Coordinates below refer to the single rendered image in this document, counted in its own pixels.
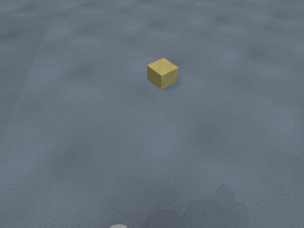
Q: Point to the carton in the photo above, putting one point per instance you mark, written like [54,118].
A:
[162,73]

